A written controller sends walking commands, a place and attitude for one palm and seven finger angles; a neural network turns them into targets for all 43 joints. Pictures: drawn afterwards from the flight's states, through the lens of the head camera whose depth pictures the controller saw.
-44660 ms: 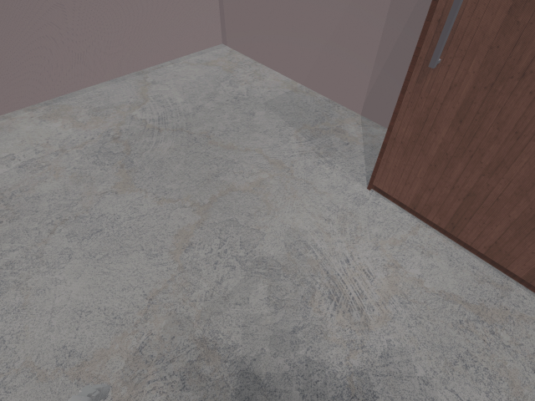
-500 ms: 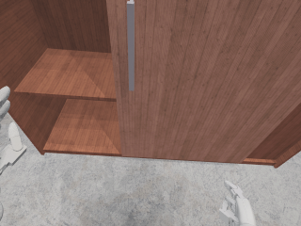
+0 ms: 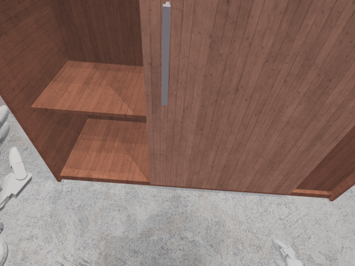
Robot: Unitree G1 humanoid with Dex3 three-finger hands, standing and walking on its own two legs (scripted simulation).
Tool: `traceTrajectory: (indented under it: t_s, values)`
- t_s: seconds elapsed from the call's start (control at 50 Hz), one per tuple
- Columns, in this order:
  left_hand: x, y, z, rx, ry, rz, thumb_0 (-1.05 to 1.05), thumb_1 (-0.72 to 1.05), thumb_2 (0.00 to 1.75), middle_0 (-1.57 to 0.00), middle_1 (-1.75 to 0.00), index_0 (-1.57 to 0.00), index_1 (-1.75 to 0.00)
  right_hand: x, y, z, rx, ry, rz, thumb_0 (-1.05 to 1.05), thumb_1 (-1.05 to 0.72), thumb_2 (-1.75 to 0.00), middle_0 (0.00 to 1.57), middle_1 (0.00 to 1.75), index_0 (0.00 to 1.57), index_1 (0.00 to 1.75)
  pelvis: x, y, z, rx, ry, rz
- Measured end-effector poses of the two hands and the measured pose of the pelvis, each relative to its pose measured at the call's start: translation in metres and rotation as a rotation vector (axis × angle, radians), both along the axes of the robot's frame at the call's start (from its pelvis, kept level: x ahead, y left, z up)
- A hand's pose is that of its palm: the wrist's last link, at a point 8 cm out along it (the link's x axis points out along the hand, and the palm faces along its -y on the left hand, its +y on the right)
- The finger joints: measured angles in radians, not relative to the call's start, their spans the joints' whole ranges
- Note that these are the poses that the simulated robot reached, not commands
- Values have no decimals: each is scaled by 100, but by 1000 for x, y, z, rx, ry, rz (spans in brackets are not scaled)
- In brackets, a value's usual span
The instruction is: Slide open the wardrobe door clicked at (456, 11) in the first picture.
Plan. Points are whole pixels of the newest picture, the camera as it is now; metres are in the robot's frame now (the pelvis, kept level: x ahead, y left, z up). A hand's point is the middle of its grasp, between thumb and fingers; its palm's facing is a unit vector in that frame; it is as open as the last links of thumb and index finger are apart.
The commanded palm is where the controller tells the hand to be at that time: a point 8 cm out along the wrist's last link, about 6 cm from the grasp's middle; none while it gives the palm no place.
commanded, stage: stop stepping back and stand still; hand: left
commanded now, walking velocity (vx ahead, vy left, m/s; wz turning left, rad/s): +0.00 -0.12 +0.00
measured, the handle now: (165, 60) +0.68 +0.08 +0.14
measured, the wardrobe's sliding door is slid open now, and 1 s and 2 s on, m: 0.56 0.56 0.56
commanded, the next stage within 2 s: let the arm hang, fingers relaxed in 1.22 s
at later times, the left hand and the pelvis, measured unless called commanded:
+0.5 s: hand (30, 157) +0.25 +0.28 +0.16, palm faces +0.41 -0.81 -0.42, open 7.4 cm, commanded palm +0.18 +0.32 +0.19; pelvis +0.04 +0.02 +0.01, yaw -1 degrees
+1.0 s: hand (6, 177) +0.21 +0.30 +0.16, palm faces +0.42 -0.81 -0.41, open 7.4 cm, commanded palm +0.15 +0.33 +0.19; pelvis +0.00 +0.03 +0.02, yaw -1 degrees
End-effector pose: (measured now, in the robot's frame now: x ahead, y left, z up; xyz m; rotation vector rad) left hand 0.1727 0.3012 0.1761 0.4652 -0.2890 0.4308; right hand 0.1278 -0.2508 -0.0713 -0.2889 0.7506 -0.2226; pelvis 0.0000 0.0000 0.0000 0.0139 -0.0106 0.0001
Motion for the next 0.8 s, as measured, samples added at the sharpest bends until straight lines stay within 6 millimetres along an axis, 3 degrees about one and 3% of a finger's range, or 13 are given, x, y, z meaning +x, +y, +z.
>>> traceTrajectory:
  t_s: [0.16,0.24,0.4,0.56,0.66,0.8]
  values:
    - [11,-16,37,177,-14,-68,2,89,89,-21,-30,-21,-31,19,27,-9,128,-12,58,1,-90,-90,21,30,21,30,14,-7,3,-23,11,-1]
    - [14,-5,30,142,41,-36,1,89,89,-21,-30,-21,-31,27,27,-8,125,23,49,1,-90,-90,21,30,21,31,23,1,10,-11,25,-14]
    - [29,26,-9,5,135,35,2,89,89,-21,-30,-21,-31,52,29,6,38,15,46,1,-91,-90,21,30,20,30,37,17,11,-22,23,-16]
    - [42,13,15,59,50,-75,2,89,89,-21,-30,-21,-31,80,43,28,38,-88,84,1,-91,-90,21,30,20,30,35,22,14,-31,29,-22]
    - [35,20,22,105,70,-81,2,89,89,-21,-30,-21,-31,79,49,31,64,-117,66,1,-91,-90,21,30,20,30,33,26,15,-32,32,-29]
    - [14,35,7,34,125,-1,2,89,89,-21,-30,-21,-31,55,49,23,60,-65,59,1,-91,-90,21,30,20,30,23,30,17,-32,21,-26]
